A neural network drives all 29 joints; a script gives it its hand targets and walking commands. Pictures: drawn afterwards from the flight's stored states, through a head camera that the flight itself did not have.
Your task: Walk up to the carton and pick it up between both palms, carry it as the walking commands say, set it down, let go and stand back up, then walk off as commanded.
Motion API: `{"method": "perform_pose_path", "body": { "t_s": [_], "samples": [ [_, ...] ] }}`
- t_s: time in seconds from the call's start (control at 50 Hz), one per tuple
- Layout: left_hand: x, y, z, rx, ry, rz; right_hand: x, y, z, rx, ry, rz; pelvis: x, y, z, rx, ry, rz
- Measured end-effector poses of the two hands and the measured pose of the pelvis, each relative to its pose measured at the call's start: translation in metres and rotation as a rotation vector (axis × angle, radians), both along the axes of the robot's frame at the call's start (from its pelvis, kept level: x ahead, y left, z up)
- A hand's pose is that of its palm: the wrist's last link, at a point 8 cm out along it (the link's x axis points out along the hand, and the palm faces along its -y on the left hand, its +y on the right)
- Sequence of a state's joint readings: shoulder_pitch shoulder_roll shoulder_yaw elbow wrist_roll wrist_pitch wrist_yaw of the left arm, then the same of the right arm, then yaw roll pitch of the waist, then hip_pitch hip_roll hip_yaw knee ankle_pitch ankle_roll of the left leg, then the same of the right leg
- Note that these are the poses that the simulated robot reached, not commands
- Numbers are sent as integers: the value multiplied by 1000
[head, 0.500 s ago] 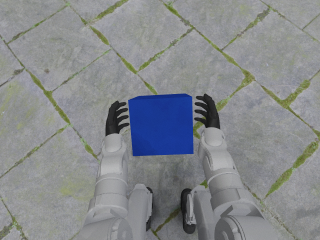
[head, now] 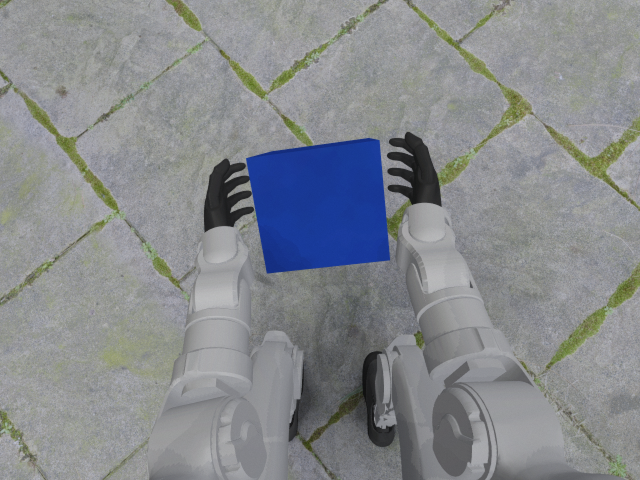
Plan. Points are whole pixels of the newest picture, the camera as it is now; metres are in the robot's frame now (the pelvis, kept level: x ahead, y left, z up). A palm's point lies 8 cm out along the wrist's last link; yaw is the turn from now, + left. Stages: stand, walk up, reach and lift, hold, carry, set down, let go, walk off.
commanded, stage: set down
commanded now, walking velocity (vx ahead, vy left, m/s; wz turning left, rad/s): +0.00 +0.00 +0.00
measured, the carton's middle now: (323, 198) +0.48 +0.04 -0.20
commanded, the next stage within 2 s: none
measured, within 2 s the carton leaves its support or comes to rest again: neither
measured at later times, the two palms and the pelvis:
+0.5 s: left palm (239, 218) +0.44 +0.16 -0.18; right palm (409, 197) +0.47 -0.08 -0.15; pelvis -0.01 +0.00 -0.06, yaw +0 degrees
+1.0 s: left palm (249, 219) +0.47 +0.17 -0.27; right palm (396, 201) +0.50 -0.08 -0.24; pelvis -0.02 +0.00 -0.12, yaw -1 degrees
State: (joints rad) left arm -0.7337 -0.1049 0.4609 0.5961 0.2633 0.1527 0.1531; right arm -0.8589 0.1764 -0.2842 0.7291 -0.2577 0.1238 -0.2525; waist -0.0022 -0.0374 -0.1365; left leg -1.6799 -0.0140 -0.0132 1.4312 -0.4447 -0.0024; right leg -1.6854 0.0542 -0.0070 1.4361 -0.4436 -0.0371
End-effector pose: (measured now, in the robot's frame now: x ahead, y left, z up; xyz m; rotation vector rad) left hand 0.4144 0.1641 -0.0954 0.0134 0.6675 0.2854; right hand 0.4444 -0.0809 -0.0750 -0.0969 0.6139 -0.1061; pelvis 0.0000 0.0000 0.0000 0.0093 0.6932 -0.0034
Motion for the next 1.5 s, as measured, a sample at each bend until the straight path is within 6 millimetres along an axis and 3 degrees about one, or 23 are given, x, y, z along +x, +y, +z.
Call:
{"method": "perform_pose_path", "body": {
  "t_s": [0.36, 0.68, 0.94, 1.36, 1.5],
  "samples": [
    [24, -2, -60, -8, 30, -14, 19, -3, -61, 18, 26, -20, -4, -3, -46, 9, 81, -10],
    [40, 5, -107, -20, 33, -8, 40, 4, -101, 6, 20, 5, -14, -2, -84, 12, 103, -19],
    [49, 4, -161, -22, 68, -34, 48, 1, -157, 24, 58, -6, -20, 1, -112, 11, 115, -23],
    [69, 6, -235, -18, 74, -74, 71, 0, -228, 44, 58, 4, -31, 4, -153, 11, 35, -26],
    [93, 14, -244, 4, 66, -113, 70, 2, -260, 51, 89, 26, -30, 4, -164, 13, 4, -25]
  ]
}}
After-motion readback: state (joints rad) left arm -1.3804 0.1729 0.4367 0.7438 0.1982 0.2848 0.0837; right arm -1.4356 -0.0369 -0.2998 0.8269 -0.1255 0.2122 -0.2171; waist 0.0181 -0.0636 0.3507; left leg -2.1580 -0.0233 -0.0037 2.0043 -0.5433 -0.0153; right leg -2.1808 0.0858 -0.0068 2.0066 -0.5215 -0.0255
